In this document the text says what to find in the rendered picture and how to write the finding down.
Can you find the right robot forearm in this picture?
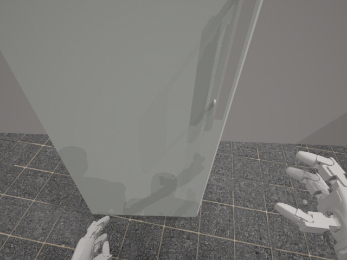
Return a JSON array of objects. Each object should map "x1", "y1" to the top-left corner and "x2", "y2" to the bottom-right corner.
[{"x1": 334, "y1": 237, "x2": 347, "y2": 260}]

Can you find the robot left hand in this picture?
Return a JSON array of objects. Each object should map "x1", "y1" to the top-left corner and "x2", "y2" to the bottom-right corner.
[{"x1": 71, "y1": 216, "x2": 112, "y2": 260}]

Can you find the fridge door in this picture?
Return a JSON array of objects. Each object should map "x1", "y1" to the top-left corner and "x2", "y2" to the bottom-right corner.
[{"x1": 0, "y1": 0, "x2": 261, "y2": 217}]

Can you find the handle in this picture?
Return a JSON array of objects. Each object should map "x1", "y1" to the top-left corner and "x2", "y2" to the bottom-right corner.
[{"x1": 213, "y1": 0, "x2": 256, "y2": 120}]

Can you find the robot right hand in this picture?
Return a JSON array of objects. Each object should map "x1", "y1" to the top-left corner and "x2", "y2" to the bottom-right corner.
[{"x1": 274, "y1": 151, "x2": 347, "y2": 242}]

